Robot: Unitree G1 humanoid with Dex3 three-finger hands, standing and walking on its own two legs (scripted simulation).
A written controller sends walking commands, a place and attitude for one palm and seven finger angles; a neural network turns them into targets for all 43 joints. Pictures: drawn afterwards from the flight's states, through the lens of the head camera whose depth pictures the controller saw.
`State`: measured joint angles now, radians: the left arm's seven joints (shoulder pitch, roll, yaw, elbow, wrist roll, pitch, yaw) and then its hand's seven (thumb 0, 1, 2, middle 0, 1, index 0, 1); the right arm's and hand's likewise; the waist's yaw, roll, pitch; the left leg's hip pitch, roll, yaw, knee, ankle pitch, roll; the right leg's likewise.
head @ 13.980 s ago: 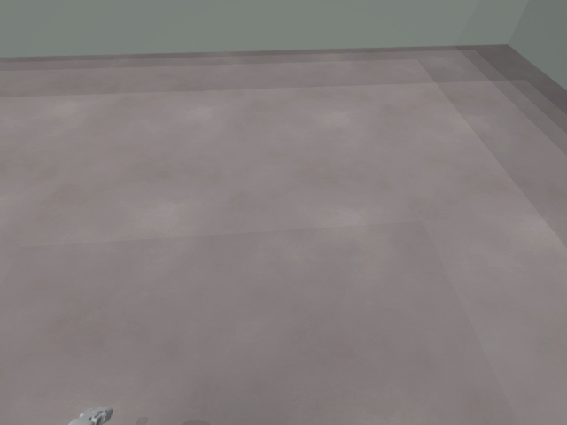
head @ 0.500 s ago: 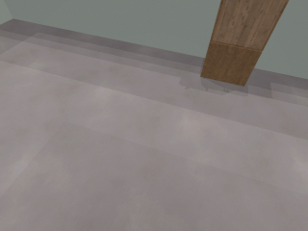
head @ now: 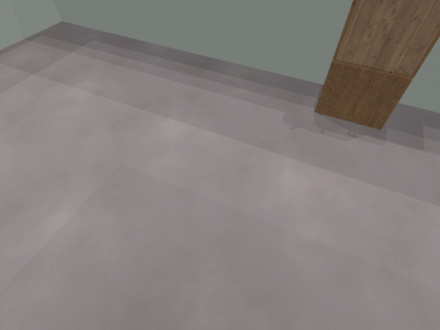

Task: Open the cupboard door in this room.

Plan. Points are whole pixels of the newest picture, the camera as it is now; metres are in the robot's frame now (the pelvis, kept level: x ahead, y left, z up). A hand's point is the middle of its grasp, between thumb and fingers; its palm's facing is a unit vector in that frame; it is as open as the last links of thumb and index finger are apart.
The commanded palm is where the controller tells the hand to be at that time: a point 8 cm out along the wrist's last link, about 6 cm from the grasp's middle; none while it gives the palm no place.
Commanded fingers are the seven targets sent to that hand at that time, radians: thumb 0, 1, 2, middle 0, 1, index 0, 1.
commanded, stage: stand and wait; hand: left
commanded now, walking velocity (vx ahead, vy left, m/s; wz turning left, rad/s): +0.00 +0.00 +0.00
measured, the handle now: out of the picture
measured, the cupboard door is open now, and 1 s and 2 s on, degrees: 0 0 0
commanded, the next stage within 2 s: turn or walk to find it in 0.54 s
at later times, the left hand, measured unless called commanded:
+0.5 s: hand out of the picture -0.01 +0.18 -0.17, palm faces +0.01 -0.98 -0.20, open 7.4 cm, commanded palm none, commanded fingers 0.00 0.90 0.90 -0.20 -0.30 -0.20 -0.30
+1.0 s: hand out of the picture +0.00 +0.19 -0.17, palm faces +0.03 -0.98 -0.21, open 7.4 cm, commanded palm none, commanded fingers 0.00 0.90 0.90 -0.20 -0.30 -0.20 -0.30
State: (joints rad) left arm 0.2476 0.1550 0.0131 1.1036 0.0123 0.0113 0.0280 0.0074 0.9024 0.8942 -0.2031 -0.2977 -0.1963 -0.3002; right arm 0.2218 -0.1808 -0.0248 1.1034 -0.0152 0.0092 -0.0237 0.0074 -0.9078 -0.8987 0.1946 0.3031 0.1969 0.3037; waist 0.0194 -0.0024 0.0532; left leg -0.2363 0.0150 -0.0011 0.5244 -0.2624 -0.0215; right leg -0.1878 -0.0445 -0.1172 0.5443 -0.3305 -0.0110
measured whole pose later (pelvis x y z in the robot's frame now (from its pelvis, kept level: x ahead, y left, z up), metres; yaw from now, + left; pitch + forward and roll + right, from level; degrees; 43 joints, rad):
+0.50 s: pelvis -0.01 +0.00 +0.01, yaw -1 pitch -2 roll +0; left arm 0.27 0.17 0.00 1.14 0.01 -0.01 0.03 0.01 0.90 0.89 -0.20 -0.30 -0.20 -0.30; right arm 0.25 -0.16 0.00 1.15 -0.01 -0.01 -0.03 0.01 -0.91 -0.90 0.20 0.30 0.20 0.30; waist 0.01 0.00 0.05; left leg -0.17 0.03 0.02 0.40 -0.19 -0.02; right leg -0.12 -0.02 -0.10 0.41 -0.24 -0.01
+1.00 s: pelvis -0.01 +0.00 +0.01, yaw +0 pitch -2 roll +0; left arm 0.25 0.18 0.00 1.13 0.01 -0.01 0.02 0.01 0.90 0.89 -0.20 -0.30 -0.20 -0.30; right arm 0.23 -0.17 0.00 1.13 -0.01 -0.01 -0.02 0.01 -0.91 -0.90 0.20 0.30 0.20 0.30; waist 0.01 0.00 0.05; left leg -0.21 0.02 -0.01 0.44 -0.21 -0.02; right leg -0.15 -0.03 -0.12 0.44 -0.26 -0.01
